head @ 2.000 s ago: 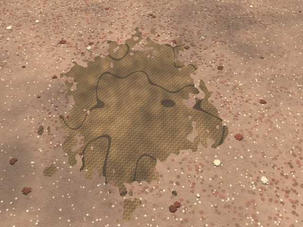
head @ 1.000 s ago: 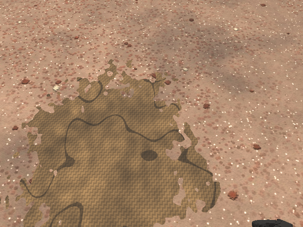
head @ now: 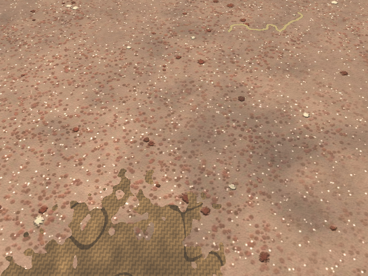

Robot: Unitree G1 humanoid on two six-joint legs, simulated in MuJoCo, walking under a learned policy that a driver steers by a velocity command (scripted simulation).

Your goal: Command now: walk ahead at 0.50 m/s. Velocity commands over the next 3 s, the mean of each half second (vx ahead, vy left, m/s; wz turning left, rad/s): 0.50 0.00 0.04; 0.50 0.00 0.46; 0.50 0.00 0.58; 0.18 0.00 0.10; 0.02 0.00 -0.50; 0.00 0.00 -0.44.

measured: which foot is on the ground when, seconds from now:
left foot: up 0.00-0.08, down 0.10-0.64, up 0.66-1.00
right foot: down 0.00-0.10, up 0.12-0.62, down 0.64-1.00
